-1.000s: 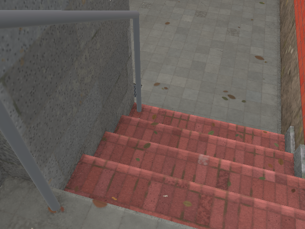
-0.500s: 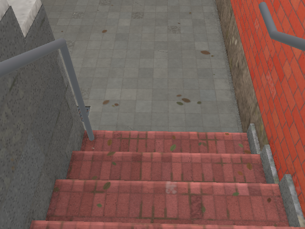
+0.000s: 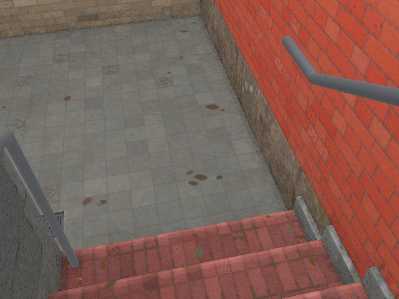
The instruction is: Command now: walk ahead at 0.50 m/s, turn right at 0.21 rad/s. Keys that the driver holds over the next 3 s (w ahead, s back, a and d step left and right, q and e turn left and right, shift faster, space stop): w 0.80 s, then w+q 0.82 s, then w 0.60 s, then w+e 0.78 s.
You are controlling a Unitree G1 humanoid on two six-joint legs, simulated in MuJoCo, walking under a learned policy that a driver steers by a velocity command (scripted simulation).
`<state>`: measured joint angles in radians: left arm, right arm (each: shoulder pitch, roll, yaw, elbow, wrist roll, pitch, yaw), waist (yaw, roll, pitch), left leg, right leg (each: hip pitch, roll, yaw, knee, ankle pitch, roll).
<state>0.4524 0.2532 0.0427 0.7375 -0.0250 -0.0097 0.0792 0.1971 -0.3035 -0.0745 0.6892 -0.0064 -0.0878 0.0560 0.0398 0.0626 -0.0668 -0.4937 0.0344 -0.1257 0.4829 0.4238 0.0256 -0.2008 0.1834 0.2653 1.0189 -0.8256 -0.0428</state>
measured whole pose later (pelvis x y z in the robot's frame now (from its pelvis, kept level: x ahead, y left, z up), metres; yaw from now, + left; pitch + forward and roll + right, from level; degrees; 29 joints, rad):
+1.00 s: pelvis +0.49 +0.01 -0.26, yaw +2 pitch +1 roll -1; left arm 0.48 0.18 0.02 1.00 0.00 -0.07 0.02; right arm 0.28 -0.25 -0.06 0.79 0.01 -0.03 -0.01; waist 0.01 0.06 -0.04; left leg -0.80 0.03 -0.20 1.04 0.17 0.03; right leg -0.28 0.04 -0.06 0.66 -0.41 -0.06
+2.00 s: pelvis +1.03 +0.13 -0.58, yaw +30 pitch +0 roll -1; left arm 0.54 0.15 0.02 0.98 0.01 -0.06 -0.02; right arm 0.28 -0.20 -0.03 0.79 0.03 -0.03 -0.05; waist 0.01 0.05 -0.03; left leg -0.86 0.02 -0.08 1.51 -0.15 0.04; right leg -0.23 0.09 0.01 0.59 -0.37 -0.07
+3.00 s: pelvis +1.57 +0.41 -0.74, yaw +7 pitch +3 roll +0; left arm 0.12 0.23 0.06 0.67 -0.01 -0.05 -0.03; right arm 0.27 -0.25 -0.03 0.89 0.01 -0.11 0.00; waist -0.02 0.00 0.01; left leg -0.35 0.01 -0.03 1.24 -0.42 0.01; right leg -0.45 0.11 0.00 0.58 -0.18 -0.11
